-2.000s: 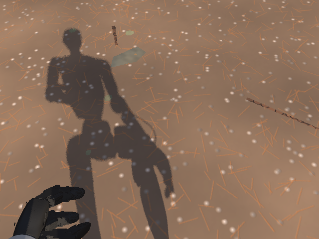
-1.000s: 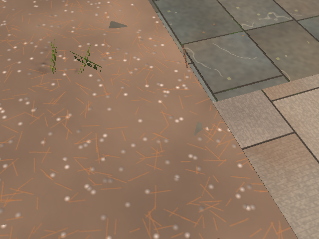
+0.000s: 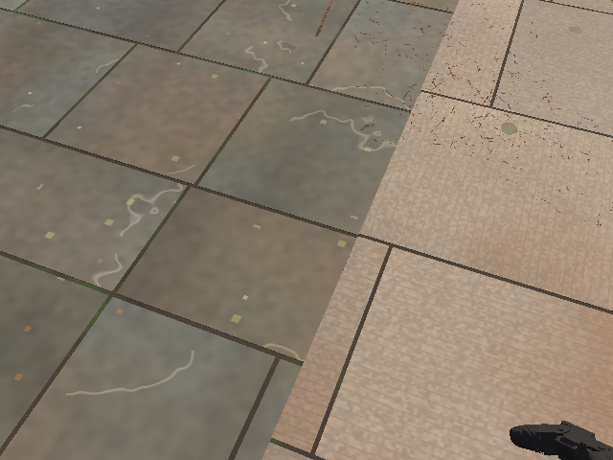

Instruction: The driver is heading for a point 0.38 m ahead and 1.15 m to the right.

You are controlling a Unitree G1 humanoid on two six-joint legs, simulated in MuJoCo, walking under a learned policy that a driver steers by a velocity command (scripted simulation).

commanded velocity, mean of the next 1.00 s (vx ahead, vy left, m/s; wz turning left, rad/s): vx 1.00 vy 0.00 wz -0.57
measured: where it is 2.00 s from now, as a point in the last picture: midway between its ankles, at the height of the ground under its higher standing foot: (580, 115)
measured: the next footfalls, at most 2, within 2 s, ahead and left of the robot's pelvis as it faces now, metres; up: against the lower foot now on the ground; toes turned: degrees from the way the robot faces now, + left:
left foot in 0.16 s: +0.38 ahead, +0.16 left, +0.00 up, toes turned -1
right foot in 0.62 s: +0.81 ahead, -0.08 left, +0.00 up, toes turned -16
